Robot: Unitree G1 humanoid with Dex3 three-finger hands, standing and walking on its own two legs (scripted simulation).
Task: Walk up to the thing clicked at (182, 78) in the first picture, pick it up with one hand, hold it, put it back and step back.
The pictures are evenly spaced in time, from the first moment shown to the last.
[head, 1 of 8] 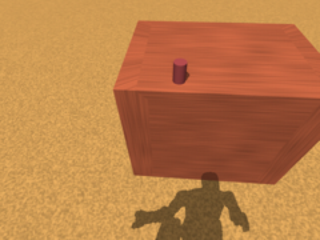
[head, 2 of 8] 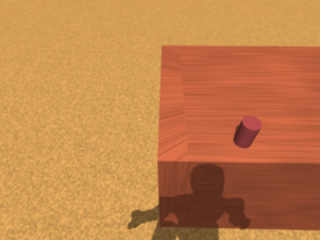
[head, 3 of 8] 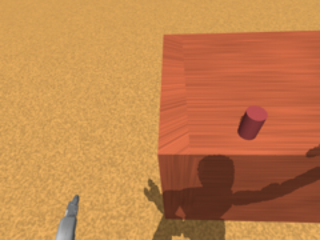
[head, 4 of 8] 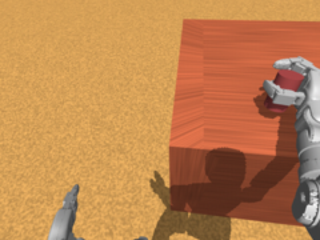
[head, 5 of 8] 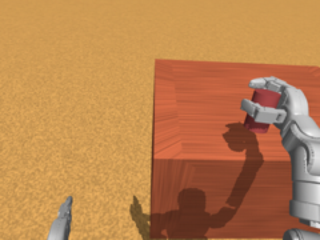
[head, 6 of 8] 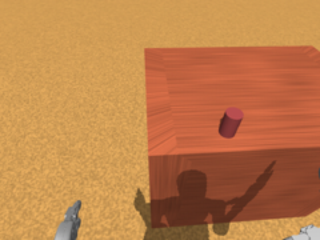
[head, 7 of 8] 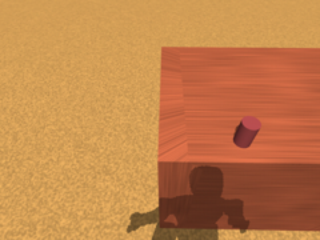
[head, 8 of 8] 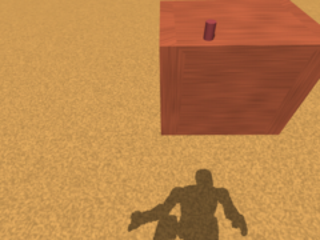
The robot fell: no
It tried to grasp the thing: yes
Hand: right
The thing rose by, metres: 0.22
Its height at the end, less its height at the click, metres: +0.00
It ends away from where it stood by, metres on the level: 0.00
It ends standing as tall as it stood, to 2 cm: yes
